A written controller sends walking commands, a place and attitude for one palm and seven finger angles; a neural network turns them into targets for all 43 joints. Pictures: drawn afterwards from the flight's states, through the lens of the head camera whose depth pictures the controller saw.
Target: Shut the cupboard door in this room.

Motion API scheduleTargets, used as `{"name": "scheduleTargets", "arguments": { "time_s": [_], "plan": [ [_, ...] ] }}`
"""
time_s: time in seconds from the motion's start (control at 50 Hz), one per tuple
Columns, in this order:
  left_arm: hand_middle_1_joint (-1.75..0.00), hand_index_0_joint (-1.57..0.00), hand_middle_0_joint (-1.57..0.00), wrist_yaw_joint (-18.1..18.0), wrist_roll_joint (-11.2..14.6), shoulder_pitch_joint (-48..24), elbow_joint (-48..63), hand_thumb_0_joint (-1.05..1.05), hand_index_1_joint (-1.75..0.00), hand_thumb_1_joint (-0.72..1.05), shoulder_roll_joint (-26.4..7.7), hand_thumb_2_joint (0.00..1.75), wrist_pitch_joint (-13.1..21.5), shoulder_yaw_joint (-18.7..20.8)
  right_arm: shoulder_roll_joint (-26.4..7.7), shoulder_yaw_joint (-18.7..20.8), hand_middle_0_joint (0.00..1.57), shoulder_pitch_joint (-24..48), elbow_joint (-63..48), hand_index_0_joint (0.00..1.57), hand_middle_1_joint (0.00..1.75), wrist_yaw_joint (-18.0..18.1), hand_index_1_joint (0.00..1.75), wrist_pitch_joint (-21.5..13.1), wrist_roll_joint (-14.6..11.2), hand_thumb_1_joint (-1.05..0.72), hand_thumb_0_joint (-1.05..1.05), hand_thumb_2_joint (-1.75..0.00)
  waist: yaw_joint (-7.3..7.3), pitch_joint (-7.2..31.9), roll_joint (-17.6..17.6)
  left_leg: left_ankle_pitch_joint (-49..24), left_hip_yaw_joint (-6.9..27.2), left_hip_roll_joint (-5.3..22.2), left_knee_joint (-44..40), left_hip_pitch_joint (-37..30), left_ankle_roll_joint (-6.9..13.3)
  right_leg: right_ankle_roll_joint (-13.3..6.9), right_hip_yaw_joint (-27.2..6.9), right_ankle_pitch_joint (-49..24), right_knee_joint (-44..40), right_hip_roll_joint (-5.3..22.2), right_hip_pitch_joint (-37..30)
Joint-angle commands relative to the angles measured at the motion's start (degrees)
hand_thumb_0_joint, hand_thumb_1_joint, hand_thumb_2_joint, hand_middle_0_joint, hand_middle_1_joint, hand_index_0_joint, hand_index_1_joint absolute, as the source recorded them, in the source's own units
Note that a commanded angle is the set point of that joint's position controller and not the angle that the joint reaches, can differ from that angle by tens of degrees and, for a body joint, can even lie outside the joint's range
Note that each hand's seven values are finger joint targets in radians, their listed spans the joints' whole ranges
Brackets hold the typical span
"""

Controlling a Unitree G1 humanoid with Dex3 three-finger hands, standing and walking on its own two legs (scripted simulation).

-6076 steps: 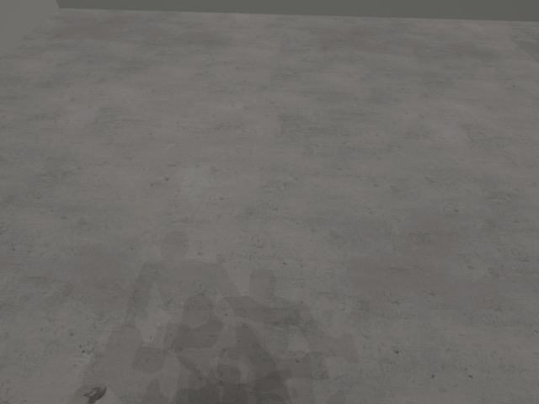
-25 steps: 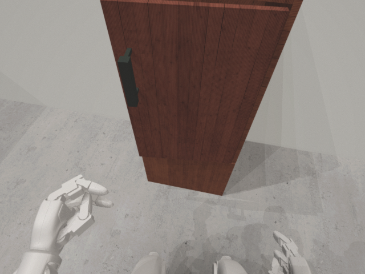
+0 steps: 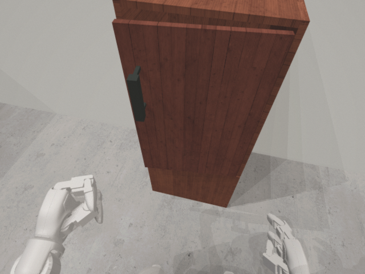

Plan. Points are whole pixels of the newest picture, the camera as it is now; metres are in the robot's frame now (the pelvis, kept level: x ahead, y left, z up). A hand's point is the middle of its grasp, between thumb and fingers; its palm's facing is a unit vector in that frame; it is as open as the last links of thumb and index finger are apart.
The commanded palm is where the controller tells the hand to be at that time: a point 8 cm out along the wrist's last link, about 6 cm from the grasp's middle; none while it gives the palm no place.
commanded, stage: raise the hand and make a fist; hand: left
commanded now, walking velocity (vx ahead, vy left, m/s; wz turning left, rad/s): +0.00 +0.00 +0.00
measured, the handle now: (139, 94) +0.52 +0.16 +0.09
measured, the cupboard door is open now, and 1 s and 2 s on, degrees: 7 7 7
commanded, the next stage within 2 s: bring the fist close to the handle in 0.54 s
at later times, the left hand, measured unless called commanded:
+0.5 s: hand (104, 202) +0.23 +0.17 +0.09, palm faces -0.02 -1.00 -0.05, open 3.1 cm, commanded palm +0.20 +0.22 +0.09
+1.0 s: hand (122, 170) +0.29 +0.15 +0.09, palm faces -0.06 -1.00 -0.04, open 3.1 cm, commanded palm +0.27 +0.20 +0.09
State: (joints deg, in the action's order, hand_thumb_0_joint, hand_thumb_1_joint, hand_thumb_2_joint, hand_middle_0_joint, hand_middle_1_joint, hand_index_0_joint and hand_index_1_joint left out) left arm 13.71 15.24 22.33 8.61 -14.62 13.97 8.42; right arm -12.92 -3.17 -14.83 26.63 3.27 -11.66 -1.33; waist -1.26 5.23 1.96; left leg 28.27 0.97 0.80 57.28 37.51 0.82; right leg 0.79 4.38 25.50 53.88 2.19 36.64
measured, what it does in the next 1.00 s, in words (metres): stands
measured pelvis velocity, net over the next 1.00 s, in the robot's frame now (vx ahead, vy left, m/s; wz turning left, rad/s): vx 0.00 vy -0.01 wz -0.01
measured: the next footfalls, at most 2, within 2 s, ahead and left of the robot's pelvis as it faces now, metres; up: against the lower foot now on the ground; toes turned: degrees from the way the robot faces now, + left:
none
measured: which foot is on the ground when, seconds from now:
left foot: down 0.00-1.00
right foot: down 0.00-1.00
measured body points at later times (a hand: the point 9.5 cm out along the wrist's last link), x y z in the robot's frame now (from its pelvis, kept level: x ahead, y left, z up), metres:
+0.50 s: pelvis +0.00 -0.02 +0.01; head +0.03 -0.02 +0.46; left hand +0.22 +0.22 +0.09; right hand +0.17 -0.26 -0.06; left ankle +0.01 +0.11 -0.68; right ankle +0.02 -0.13 -0.68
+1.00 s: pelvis +0.00 -0.01 +0.01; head +0.03 -0.03 +0.46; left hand +0.29 +0.20 +0.10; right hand +0.16 -0.25 -0.07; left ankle +0.01 +0.11 -0.68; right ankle +0.02 -0.13 -0.68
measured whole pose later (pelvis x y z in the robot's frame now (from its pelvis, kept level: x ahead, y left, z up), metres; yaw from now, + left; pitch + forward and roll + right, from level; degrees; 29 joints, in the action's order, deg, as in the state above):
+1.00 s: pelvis +0.00 -0.01 +0.01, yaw +0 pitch +7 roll +0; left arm 13.2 14.2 1.7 -8.1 -13.6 12.2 8.2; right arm -14.4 -2.5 -15.2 32.0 4.0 -11.7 -1.7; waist 0.3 3.7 2.1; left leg 25.1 0.2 0.8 51.5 33.8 -0.2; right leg -0.2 3.6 23.5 50.6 2.0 34.4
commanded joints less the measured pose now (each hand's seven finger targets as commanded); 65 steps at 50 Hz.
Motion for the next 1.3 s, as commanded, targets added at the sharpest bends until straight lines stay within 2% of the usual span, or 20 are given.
{"name": "scheduleTargets", "arguments": {
  "time_s": [0.0, 0.06, 0.1, 0.14, 0.2, 0.24, 0.26, 0.44, 0.58, 0.62, 0.66, 0.78, 0.86, 0.92, 1.02, 1.06, 1.12, 1.16, 1.24, 1.28],
  "plan": [
    [-1.50, -1.30, -1.30, 0.9, 1.7, -5.7, 11.6, 0.00, -1.50, 0.90, -6.7, 0.90, 2.9, 5.4, -7.8, 3.7, 0.20, 1.5, -8.0, 0.20, 0.30, 0.7, 0.30, -3.2, -0.4, -0.90, 0.00, -0.90, 0.91, 9.3, 1.1, -16.5, 1.6, -0.9, -11.9, -6.3, -0.6, -2.1, 0.5, -14.0, -7.2, -3.0, -7.9],
    [-1.50, -1.30, -1.30, 1.4, 1.9, -6.5, 11.1, 0.00, -1.50, 0.90, -7.6, 0.90, 2.5, 6.3, -7.9, 3.7, 0.20, 1.8, -7.5, 0.20, 0.30, 0.8, 0.30, -3.5, -0.4, -0.90, 0.00, -0.90, 0.67, 9.6, 1.3, -17.3, 1.3, -1.1, -12.0, -6.9, -0.5, -2.1, 0.1, -15.0, -8.0, -2.9, -9.2],
    [-1.50, -1.30, -1.30, 1.7, 2.5, -6.9, 10.6, 0.00, -1.50, 0.90, -7.3, 0.90, 2.3, 6.6, -7.9, 3.8, 0.20, 1.7, -7.3, 0.20, 0.30, 0.9, 0.30, -3.7, -0.5, -0.90, 0.00, -0.90, 0.69, 10.0, -0.4, -18.0, 1.0, -1.2, -12.4, -7.1, -0.4, -1.9, -0.3, -16.2, -8.7, -2.7, -10.5],
    [-1.50, -1.30, -1.30, 2.0, 2.7, -6.9, 9.4, 0.00, -1.50, 0.90, -7.4, 0.90, 1.9, 6.7, -7.9, 3.7, 0.20, 1.7, -7.0, 0.20, 0.30, 0.9, 0.30, -3.8, -0.5, -0.90, 0.00, -0.90, 0.62, 8.9, 0.1, -17.5, 0.8, -1.3, -12.7, -7.0, -0.4, -1.8, -0.4, -15.9, -9.3, -2.6, -10.2],
    [-1.50, -1.30, -1.30, 2.3, 2.9, -5.9, 7.7, 0.00, -1.50, 0.90, -6.5, 0.90, 1.8, 6.3, -8.1, 4.0, 0.20, 2.0, -6.7, 0.20, 0.30, 0.8, 0.30, -3.8, -0.6, -0.90, 0.00, -0.90, 0.64, 8.0, -1.8, -16.2, 0.5, -1.4, -12.8, -6.0, -0.4, -1.6, -1.2, -14.4, -10.4, -2.3, -10.9],
    [-1.50, -1.30, -1.30, 2.1, 2.9, -6.1, 8.3, 0.00, -1.50, 0.90, -7.2, 0.90, 2.4, 6.8, -8.1, 4.0, 0.20, 2.2, -6.9, 0.20, 0.30, 0.7, 0.30, -3.8, -0.5, -0.90, 0.00, -0.90, 0.31, 8.3, -0.5, -15.9, 0.2, -1.6, -12.8, -6.0, -0.3, -1.7, -1.6, -13.9, -10.6, -2.1, -11.0],
    [-1.50, -1.30, -1.30, 1.9, 2.7, -6.1, 8.1, 0.00, -1.50, 0.90, -8.2, 0.90, 2.6, 7.6, -8.1, 4.1, 0.20, 2.1, -6.7, 0.20, 0.30, 0.7, 0.30, -3.8, -0.3, -0.90, 0.00, -0.90, 0.26, 8.6, -2.0, -16.4, 0.2, -1.6, -12.6, -5.8, -0.2, -1.6, -1.9, -14.2, -10.7, -2.1, -11.9],
    [-1.50, -1.30, -1.30, 1.3, 2.4, -6.4, 9.0, 0.00, -1.50, 0.90, -7.2, 0.90, 5.3, 6.6, -7.9, 4.3, 0.20, 2.1, -6.3, 0.20, 0.30, 0.6, 0.30, -4.1, -0.5, -0.90, 0.00, -0.90, 0.71, 8.6, 0.4, -15.8, -0.3, -1.6, -12.3, -6.5, -0.2, -1.6, -2.5, -13.7, -10.7, -1.9, -10.8],
    [-1.50, -1.30, -1.30, 1.9, 2.5, -7.0, 7.5, 0.00, -1.50, 0.90, -7.0, 0.90, 4.6, 6.3, -8.0, 4.2, 0.20, 2.4, -6.5, 0.20, 0.30, 0.8, 0.30, -3.7, -0.5, -0.90, 0.00, -0.90, 1.03, 7.6, -2.2, -13.9, -0.2, -1.6, -12.5, -5.4, 0.0, -1.2, -3.0, -11.2, -11.7, -1.8, -10.7],
    [-1.50, -1.30, -1.30, 2.0, 2.6, -7.6, 8.0, 0.00, -1.50, 0.90, -7.0, 0.90, 4.7, 6.3, -8.0, 4.2, 0.20, 2.5, -6.5, 0.20, 0.30, 0.9, 0.30, -3.9, -0.5, -0.90, 0.00, -0.90, 0.99, 7.6, -1.5, -13.2, -0.2, -1.7, -12.6, -5.8, -0.1, -1.3, -2.9, -10.2, -11.8, -1.8, -10.2],
    [-1.50, -1.30, -1.30, 1.7, 2.3, -13.7, 8.1, 0.00, -1.50, 0.90, -7.1, 0.90, 4.9, 4.9, -8.3, 3.8, 0.20, 2.4, -5.8, 0.20, 0.30, 1.1, 0.30, -3.9, -0.4, -0.90, 0.00, -0.90, 2.38, 6.5, -1.0, -12.1, 0.0, -1.6, -12.1, -5.6, 0.1, -1.2, -3.0, -8.8, -11.8, -2.0, -8.5],
    [-1.50, -1.30, -1.30, 1.1, 0.9, -26.5, 1.3, 0.00, -1.50, 0.90, -6.9, 0.90, 4.2, 3.9, -8.5, 3.7, 0.20, 2.5, -3.6, 0.20, 0.30, 1.7, 0.30, -4.2, -0.7, -0.90, 0.00, -0.90, 3.16, 8.0, -0.8, -9.8, 0.5, -1.6, -12.7, -6.0, 0.1, -1.3, -3.0, -5.7, -11.9, -1.8, -7.2],
    [-1.50, -1.30, -1.30, 0.6, 0.3, -27.0, -2.0, 0.00, -1.50, 0.90, -7.3, 0.90, 2.4, 4.5, -8.4, 3.7, 0.20, 2.4, -3.6, 0.20, 0.30, 1.4, 0.30, -3.9, -0.6, -0.90, 0.00, -0.90, 1.46, 11.5, 0.7, -13.8, 0.4, -1.5, -13.7, -7.7, 0.0, -1.7, -2.3, -11.2, -10.9, -1.8, -10.2],
    [-1.50, -1.30, -1.30, -0.4, -0.3, -30.9, -4.9, 0.00, -1.50, 0.90, -6.5, 0.90, 1.7, 3.9, -8.3, 3.7, 0.20, 2.1, -3.2, 0.20, 0.30, 1.0, 0.30, -3.2, -0.5, -0.90, 0.00, -0.90, 1.74, 11.2, -0.3, -14.9, 0.3, -1.3, -14.5, -8.2, -0.4, -1.6, -1.6, -13.2, -10.6, -1.8, -10.0],
    [-1.50, -1.30, -1.30, -2.4, -1.2, -33.5, -9.0, 0.00, -1.50, 0.90, -6.4, 0.90, 2.4, 4.9, -8.4, 4.1, 0.20, 1.8, -2.9, 0.20, 0.30, 0.2, 0.30, -2.0, -0.3, -0.90, 0.00, -0.90, 0.99, 12.0, -2.0, -17.3, -0.3, -1.4, -15.2, -8.5, -0.6, -1.7, -1.6, -16.5, -10.3, -1.8, -11.9],
    [-1.50, -1.30, -1.30, -2.9, -1.7, -36.6, -10.8, 0.00, -1.50, 0.90, -6.9, 0.90, 2.8, 5.0, -8.6, 4.1, 0.20, 1.4, -2.5, 0.20, 0.30, 0.1, 0.30, -1.3, -0.2, -0.90, 0.00, -0.90, 1.54, 11.4, -3.6, -16.9, -0.4, -1.3, -15.1, -8.0, -0.4, -1.6, -1.7, -16.2, -10.7, -1.9, -11.6],
    [-1.50, -1.30, -1.30, -3.3, -2.5, -42.8, -12.2, 0.00, -1.50, 0.90, -6.0, 0.90, 3.7, 3.6, -8.5, 4.2, 0.20, 1.5, -1.8, 0.20, 0.30, 0.0, 0.30, -0.7, -0.2, -0.90, 0.00, -0.90, 2.03, 12.2, -0.2, -16.1, -0.7, -1.4, -15.3, -9.0, -0.5, -1.8, -2.0, -15.7, -10.6, -1.7, -10.7],
    [-1.50, -1.30, -1.30, -3.6, -2.8, -45.8, -14.6, 0.00, -1.50, 0.90, -7.3, 0.90, 4.2, 4.3, -8.8, 4.4, 0.20, 1.0, -1.1, 0.20, 0.30, 0.1, 0.30, -0.2, -0.2, -0.90, 0.00, -0.90, 2.58, 12.3, -2.4, -16.1, -0.5, -1.1, -15.2, -8.8, -0.3, -1.7, -2.2, -15.6, -10.9, -2.0, -10.8],
    [-1.50, -1.30, -1.30, -3.6, -3.0, -51.7, -18.5, 0.00, -1.50, 0.90, -6.3, 0.90, 5.1, 3.2, -8.7, 4.5, 0.20, 0.6, 0.0, 0.20, 0.30, 0.1, 0.30, 0.5, -0.3, -0.90, 0.00, -0.90, 2.83, 13.9, -0.2, -16.9, -0.6, -1.2, -15.2, -9.8, -0.5, -2.0, -2.1, -17.0, -10.5, -1.9, -10.6],
    [-1.50, -1.30, -1.30, -3.7, -3.1, -54.1, -22.1, 0.00, -1.50, 0.90, -7.7, 0.90, 5.0, 4.3, -9.0, 4.7, 0.20, -0.1, 0.8, 0.20, 0.30, 0.2, 0.30, 1.1, -0.3, -0.90, 0.00, -0.90, 3.16, 14.5, -2.2, -16.9, -0.7, -1.2, -14.8, -9.0, -0.3, -1.7, -2.7, -17.5, -10.9, -1.9, -11.0]
  ]
}}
